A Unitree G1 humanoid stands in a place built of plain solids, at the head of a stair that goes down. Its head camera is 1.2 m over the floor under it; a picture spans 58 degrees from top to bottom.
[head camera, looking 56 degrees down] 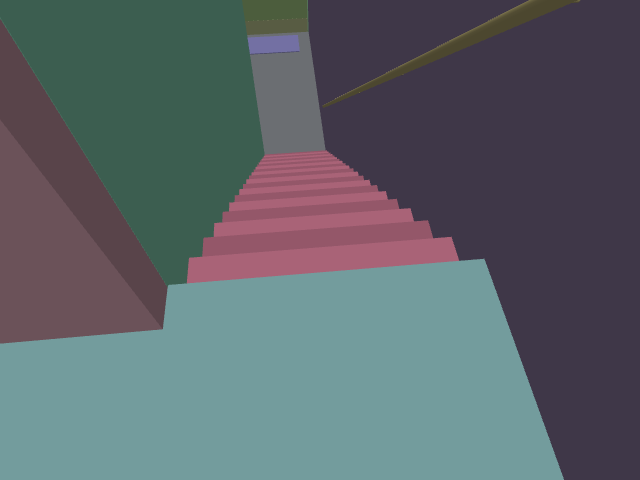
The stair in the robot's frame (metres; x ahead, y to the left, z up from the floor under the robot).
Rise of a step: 0.19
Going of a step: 0.22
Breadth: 1.01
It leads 5 degrees to the left of straight ahead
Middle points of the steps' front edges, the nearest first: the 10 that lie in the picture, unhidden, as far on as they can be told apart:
0.69 -0.03 0.00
0.91 -0.01 -0.19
1.13 0.01 -0.38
1.35 0.03 -0.57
1.57 0.05 -0.77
1.79 0.08 -0.96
2.01 0.10 -1.15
2.24 0.12 -1.34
2.46 0.14 -1.53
2.68 0.16 -1.72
